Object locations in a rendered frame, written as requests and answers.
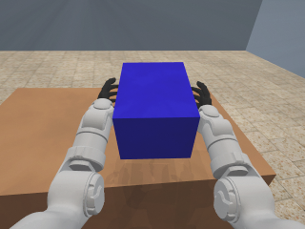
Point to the right robot forearm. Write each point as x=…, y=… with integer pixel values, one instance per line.
x=227, y=158

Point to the pedestal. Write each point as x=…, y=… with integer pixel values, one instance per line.
x=39, y=125

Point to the left robot forearm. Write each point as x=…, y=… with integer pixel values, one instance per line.
x=87, y=153

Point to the robot right hand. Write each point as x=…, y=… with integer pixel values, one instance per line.
x=204, y=97

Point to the carton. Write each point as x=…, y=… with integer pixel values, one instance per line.
x=155, y=115

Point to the robot left hand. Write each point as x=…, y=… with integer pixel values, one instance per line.
x=105, y=91

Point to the robot right upper arm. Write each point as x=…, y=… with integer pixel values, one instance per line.
x=246, y=202

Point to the robot left upper arm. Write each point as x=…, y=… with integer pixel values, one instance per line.
x=74, y=197

